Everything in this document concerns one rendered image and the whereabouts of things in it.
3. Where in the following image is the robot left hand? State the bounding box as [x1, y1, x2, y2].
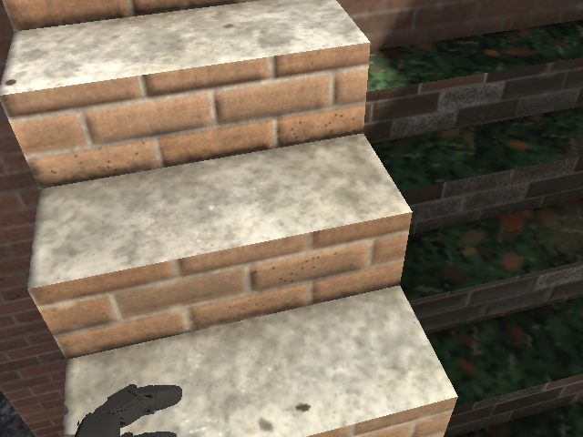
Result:
[75, 384, 182, 437]

